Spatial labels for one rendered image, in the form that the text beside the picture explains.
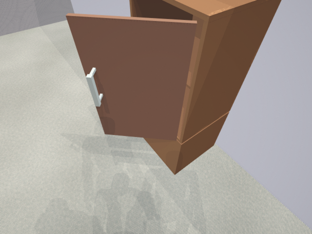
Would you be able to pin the cupboard door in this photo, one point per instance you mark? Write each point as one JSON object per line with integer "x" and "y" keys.
{"x": 142, "y": 67}

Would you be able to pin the handle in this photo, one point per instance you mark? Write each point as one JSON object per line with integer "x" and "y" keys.
{"x": 91, "y": 82}

